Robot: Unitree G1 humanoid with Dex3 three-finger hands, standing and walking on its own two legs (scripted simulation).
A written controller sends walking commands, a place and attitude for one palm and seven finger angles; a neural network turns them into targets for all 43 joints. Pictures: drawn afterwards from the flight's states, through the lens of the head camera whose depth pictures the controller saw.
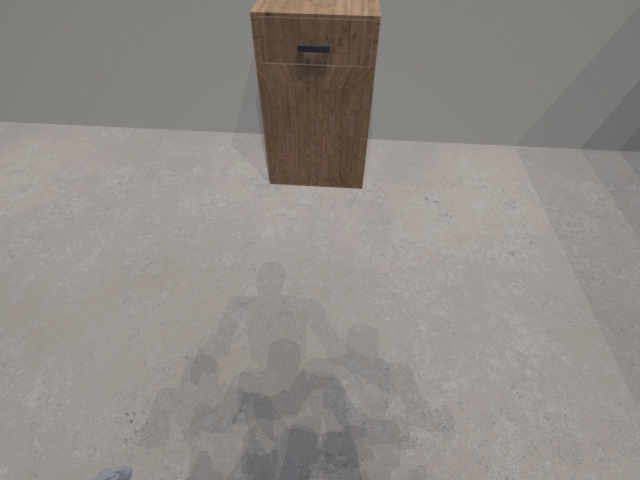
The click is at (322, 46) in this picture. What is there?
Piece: drawer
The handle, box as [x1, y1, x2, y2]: [297, 41, 329, 52]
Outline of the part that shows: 297,45 298,51 329,52 329,42 327,42 327,44 325,45 303,44 302,41 300,41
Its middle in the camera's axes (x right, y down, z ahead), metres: -0.03 -0.71 +1.42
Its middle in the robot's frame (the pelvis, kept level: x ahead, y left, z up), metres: +1.53 +0.10 -0.08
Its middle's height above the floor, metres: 0.69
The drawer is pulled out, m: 0.00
